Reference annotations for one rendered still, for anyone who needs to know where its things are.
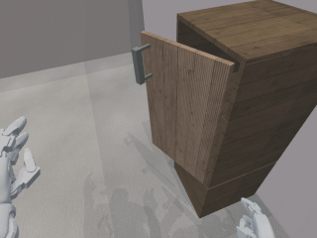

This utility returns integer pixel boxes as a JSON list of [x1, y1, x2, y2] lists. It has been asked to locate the cupboard door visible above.
[[140, 31, 235, 183]]

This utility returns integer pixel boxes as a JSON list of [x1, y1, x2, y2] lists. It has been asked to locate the handle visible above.
[[131, 44, 153, 85]]

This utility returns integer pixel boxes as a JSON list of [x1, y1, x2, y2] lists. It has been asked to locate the robot left hand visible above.
[[0, 116, 41, 204]]

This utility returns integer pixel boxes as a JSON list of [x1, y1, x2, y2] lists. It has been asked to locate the robot right hand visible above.
[[236, 197, 275, 238]]

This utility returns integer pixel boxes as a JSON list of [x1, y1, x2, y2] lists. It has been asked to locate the left robot forearm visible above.
[[0, 203, 20, 238]]

